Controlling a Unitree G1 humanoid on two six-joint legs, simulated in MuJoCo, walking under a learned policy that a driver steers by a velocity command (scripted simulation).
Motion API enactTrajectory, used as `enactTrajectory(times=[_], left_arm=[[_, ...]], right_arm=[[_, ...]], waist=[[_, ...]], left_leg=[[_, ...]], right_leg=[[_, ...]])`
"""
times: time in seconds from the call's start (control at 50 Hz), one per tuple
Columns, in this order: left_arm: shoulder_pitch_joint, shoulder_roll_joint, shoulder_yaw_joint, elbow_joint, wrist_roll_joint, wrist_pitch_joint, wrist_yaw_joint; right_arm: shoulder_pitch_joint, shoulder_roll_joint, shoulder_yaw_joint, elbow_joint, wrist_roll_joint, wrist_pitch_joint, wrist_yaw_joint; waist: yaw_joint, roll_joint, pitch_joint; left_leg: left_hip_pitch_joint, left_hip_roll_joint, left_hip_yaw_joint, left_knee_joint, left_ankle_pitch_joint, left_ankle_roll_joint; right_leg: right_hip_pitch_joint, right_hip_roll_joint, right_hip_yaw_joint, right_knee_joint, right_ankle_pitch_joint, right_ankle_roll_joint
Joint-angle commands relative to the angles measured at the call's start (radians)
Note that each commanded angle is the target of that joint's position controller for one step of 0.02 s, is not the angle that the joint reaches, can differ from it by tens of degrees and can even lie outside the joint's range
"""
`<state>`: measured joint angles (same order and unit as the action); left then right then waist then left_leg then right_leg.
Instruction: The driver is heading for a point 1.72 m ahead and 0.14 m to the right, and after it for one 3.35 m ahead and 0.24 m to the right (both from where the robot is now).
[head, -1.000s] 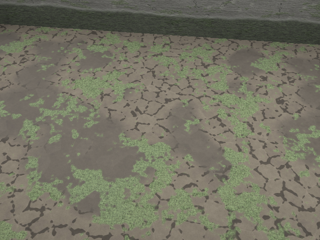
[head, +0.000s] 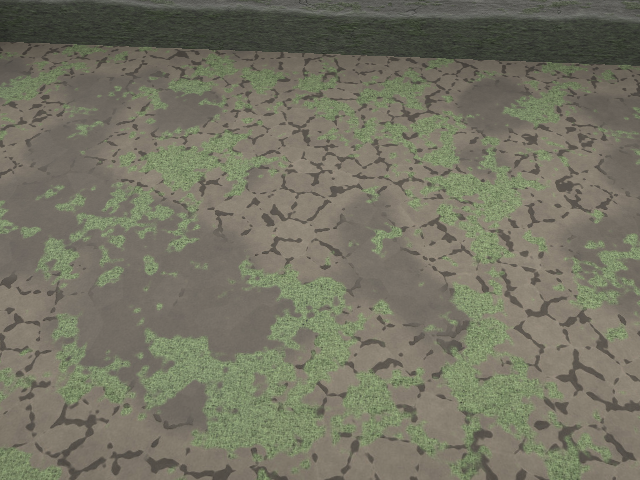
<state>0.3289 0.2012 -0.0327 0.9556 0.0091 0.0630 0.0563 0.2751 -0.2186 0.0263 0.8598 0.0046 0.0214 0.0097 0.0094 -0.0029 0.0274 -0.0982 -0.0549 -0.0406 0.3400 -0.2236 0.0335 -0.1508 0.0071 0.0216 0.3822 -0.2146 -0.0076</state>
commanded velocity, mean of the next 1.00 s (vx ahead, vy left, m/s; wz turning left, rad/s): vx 0.15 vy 0.00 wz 0.00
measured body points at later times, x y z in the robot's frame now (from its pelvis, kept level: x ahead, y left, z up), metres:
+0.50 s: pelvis +0.00 +0.00 +0.00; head +0.01 +0.00 +0.45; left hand -0.01 +0.24 -0.15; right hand +0.05 -0.24 -0.14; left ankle -0.03 +0.10 -0.75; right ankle -0.01 -0.12 -0.75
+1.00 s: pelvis +0.03 +0.00 -0.01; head +0.03 +0.00 +0.43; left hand +0.12 +0.22 -0.15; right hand +0.12 -0.22 -0.15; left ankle -0.03 +0.10 -0.75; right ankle -0.01 -0.12 -0.75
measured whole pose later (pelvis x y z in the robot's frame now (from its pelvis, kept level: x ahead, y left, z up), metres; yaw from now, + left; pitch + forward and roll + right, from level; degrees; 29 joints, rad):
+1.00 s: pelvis +0.03 +0.00 -0.01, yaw +0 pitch -1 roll +0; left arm 0.22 0.17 -0.04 0.86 0.01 0.04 0.06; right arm 0.24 -0.17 0.05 0.84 -0.01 0.03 -0.06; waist 0.00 0.01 0.00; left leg -0.15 -0.05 -0.05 0.55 -0.38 0.04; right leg -0.18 0.02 0.02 0.55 -0.35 -0.01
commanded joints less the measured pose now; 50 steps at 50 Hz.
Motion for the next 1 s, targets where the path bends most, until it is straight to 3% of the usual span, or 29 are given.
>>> enactTrajectory(times=[0.02, 0.22, 0.24, 0.34, 0.52, 0.54, 0.56, 0.6, 0.62, 0.64, 0.68, 0.72, 0.74, 0.84, 0.96, 1.0], left_arm=[[0.066, 0.094, 0.017, -0.011, 0.001, -0.006, 0.005], [0.102, 0.086, 0.013, 0.033, 0.001, -0.006, 0.012], [0.080, 0.094, 0.014, 0.030, 0.013, -0.005, 0.018], [0.097, 0.090, 0.017, 0.055, 0.005, -0.005, 0.025], [0.110, 0.080, 0.017, 0.083, 0.006, -0.005, 0.030], [0.006, 0.028, 0.002, 0.031, -0.025, -0.009, 0.010], [-0.006, 0.046, 0.006, 0.018, -0.029, -0.012, 0.003], [0.008, 0.070, 0.015, 0.017, -0.020, -0.014, 0.000], [0.009, 0.065, 0.015, 0.016, -0.015, -0.013, 0.001], [0.000, 0.049, 0.008, -0.002, -0.008, -0.021, 0.004], [0.006, 0.051, 0.009, -0.011, -0.003, -0.031, 0.006], [-0.002, 0.054, 0.011, -0.028, -0.002, -0.037, 0.005], [-0.007, 0.033, 0.003, -0.037, 0.003, -0.037, 0.004], [-0.032, 0.065, 0.012, -0.082, -0.004, -0.040, 0.005], [-0.081, 0.049, 0.011, -0.146, -0.001, -0.035, 0.005], [-0.100, 0.042, 0.009, -0.168, 0.005, -0.027, 0.004]], right_arm=[[0.040, -0.095, -0.020, -0.040, 0.000, -0.009, -0.003], [0.076, -0.091, -0.019, -0.029, 0.001, -0.010, -0.005], [0.059, -0.099, -0.019, -0.038, -0.013, -0.008, -0.014], [0.089, -0.099, -0.020, -0.026, -0.006, -0.004, -0.024], [0.116, -0.095, -0.019, -0.011, -0.007, -0.005, -0.027], [0.054, -0.066, -0.010, -0.003, 0.016, -0.010, -0.047], [0.050, -0.086, -0.012, 0.001, 0.014, -0.010, -0.057], [0.054, -0.098, -0.017, 0.015, 0.004, -0.007, -0.064], [0.049, -0.089, -0.015, 0.018, 0.003, -0.007, -0.064], [0.046, -0.053, -0.004, 0.022, -0.004, -0.004, -0.068], [0.051, -0.059, -0.005, 0.027, -0.005, -0.005, -0.071], [0.043, -0.074, -0.009, 0.022, -0.004, -0.009, -0.071], [0.028, -0.041, 0.000, 0.007, -0.001, -0.011, -0.068], [0.016, -0.054, -0.003, -0.019, -0.006, -0.010, -0.067], [-0.016, -0.041, -0.001, -0.071, -0.006, 0.002, -0.070], [-0.032, -0.025, 0.007, -0.088, -0.016, 0.007, -0.067]], waist=[[-0.003, -0.005, 0.016], [-0.001, -0.008, 0.029], [-0.001, -0.013, 0.013], [-0.003, -0.005, 0.023], [-0.001, 0.000, 0.020], [-0.002, -0.055, -0.028], [0.000, -0.040, -0.031], [-0.002, -0.013, -0.005], [-0.002, -0.002, 0.023], [-0.007, 0.048, 0.064], [-0.006, 0.035, 0.063], [-0.006, 0.020, 0.051], [-0.006, 0.015, 0.038], [-0.005, -0.016, 0.008], [-0.009, -0.002, -0.042], [-0.008, 0.007, -0.059]], left_leg=[[-0.112, 0.085, -0.087, -0.075, 0.125, 0.006], [-0.124, 0.082, -0.080, -0.082, 0.115, 0.006], [-0.105, 0.081, -0.087, -0.094, 0.156, 0.003], [-0.091, 0.080, -0.082, -0.103, 0.166, -0.002], [-0.092, 0.079, -0.082, -0.122, 0.094, 0.000], [-0.051, 0.113, -0.088, -0.124, 0.054, -0.005], [-0.043, 0.101, -0.085, -0.112, 0.011, -0.004], [-0.073, 0.081, -0.070, -0.077, -0.081, 0.009], [-0.104, 0.072, -0.065, -0.061, -0.111, 0.016], [-0.136, 0.076, -0.062, -0.057, -0.074, 0.022], [-0.142, 0.074, -0.066, -0.025, -0.059, 0.038], [-0.142, 0.074, -0.067, 0.009, -0.019, 0.049], [-0.125, 0.071, -0.061, 0.022, 0.047, 0.043], [-0.096, 0.061, -0.046, 0.106, 0.233, 0.036], [-0.078, 0.054, -0.031, 0.173, 0.355, 0.022], [-0.069, 0.057, -0.030, 0.180, 0.399, 0.021]], right_leg=[[0.078, -0.067, 0.097, -0.031, 0.204, -0.027], [0.078, -0.064, 0.094, -0.034, 0.196, -0.022], [0.080, -0.059, 0.098, -0.053, 0.219, -0.026], [0.087, -0.057, 0.095, -0.069, 0.213, -0.022], [0.088, -0.053, 0.089, -0.086, 0.137, -0.020], [0.050, -0.075, 0.089, -0.104, 0.086, -0.014], [0.038, -0.064, 0.091, -0.106, 0.034, -0.013], [0.014, -0.045, 0.080, -0.075, -0.046, -0.026], [-0.004, -0.035, 0.071, -0.054, -0.070, -0.030], [-0.031, -0.040, 0.062, -0.045, -0.037, -0.042], [-0.040, -0.030, 0.049, -0.009, -0.033, -0.050], [-0.041, -0.026, 0.044, 0.021, -0.011, -0.057], [-0.041, -0.031, 0.039, 0.023, 0.033, -0.051], [-0.012, -0.021, 0.027, 0.083, 0.183, -0.050], [0.014, -0.018, 0.017, 0.142, 0.323, -0.045], [0.019, -0.015, 0.015, 0.157, 0.338, -0.038]])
